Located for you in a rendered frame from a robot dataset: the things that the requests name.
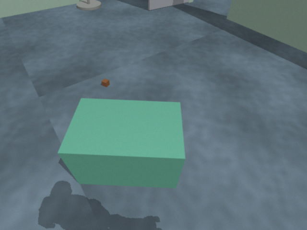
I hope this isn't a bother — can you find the coat stand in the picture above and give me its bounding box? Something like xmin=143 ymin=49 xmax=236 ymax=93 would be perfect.
xmin=77 ymin=0 xmax=101 ymax=11

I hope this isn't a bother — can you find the cube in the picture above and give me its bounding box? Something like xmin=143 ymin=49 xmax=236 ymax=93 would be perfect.
xmin=102 ymin=79 xmax=110 ymax=87

